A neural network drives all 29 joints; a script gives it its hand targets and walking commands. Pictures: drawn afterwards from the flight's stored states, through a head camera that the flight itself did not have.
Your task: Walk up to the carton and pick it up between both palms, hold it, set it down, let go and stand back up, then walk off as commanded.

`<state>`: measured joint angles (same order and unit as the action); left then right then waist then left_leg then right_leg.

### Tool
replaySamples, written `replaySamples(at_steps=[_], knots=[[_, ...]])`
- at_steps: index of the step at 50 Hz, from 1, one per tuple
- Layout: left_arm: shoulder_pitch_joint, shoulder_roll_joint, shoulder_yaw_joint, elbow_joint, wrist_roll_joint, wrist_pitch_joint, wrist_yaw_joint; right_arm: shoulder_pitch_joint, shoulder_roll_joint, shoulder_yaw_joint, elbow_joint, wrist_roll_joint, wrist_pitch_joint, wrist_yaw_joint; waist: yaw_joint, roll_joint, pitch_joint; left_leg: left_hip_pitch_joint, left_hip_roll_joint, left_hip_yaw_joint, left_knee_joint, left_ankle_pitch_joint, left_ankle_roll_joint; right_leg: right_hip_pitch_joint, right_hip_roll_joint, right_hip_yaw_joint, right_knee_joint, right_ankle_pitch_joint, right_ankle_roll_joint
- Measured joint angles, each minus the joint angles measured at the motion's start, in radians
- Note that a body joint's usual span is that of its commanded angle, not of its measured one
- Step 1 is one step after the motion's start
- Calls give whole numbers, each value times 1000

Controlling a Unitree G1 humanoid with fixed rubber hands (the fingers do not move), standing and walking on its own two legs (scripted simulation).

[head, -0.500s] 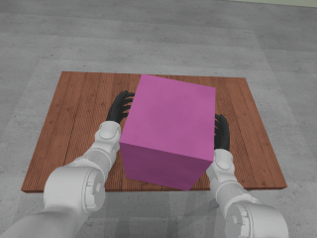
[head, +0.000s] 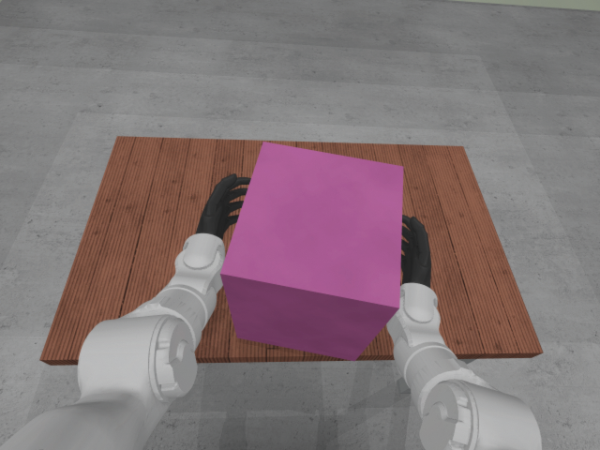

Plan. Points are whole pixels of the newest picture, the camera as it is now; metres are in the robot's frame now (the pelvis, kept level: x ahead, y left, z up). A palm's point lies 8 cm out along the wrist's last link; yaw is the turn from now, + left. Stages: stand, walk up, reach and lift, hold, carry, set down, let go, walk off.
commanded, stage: reach and lift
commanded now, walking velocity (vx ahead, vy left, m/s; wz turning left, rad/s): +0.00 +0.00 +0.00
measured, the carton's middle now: (312, 260) +0.39 -0.04 -0.04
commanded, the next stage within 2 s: none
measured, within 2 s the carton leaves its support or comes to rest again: leaves its support in 0.76 s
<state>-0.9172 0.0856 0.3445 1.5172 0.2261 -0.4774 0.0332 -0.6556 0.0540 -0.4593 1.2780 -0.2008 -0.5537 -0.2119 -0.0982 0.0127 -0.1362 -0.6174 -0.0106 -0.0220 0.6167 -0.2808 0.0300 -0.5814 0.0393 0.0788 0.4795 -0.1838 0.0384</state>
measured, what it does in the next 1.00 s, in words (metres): stands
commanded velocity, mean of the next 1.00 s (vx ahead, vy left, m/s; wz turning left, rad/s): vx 0.00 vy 0.00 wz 0.00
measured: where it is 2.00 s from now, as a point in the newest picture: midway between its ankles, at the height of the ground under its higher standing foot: outside the picture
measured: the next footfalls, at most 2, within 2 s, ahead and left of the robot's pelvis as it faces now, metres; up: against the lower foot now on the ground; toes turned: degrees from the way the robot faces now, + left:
none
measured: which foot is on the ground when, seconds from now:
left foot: down 0.00-1.00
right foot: down 0.00-1.00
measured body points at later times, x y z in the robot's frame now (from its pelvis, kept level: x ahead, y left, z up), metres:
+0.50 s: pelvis +0.00 +0.00 +0.00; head +0.08 +0.02 +0.44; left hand +0.43 +0.10 +0.02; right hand +0.36 -0.18 +0.00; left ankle +0.00 +0.09 -0.73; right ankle +0.02 -0.15 -0.73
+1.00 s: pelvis -0.01 +0.00 +0.00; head +0.00 +0.02 +0.45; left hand +0.41 +0.11 +0.06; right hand +0.35 -0.17 +0.04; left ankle +0.00 +0.09 -0.73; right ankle +0.02 -0.15 -0.73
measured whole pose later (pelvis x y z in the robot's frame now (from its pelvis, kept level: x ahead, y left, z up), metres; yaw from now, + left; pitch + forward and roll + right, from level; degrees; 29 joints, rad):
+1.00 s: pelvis -0.01 +0.00 +0.00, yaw +0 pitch +8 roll -2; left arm -0.84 0.10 0.13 1.47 0.10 -0.42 0.10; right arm -0.62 0.06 -0.33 1.18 -0.16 -0.36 -0.23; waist -0.10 0.01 -0.15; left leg -0.47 -0.01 -0.02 0.60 -0.28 0.03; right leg -0.43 0.04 0.08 0.47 -0.18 0.03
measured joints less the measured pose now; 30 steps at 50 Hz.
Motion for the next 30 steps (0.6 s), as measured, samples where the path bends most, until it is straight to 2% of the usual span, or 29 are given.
replaySamples(at_steps=[30], knots=[[9,6,-65,6,-4,-28,35,3,5,0,0,0,0,-4,0,0,-5,1,1,0,0,0,0,1,0,-1,0,0,0]])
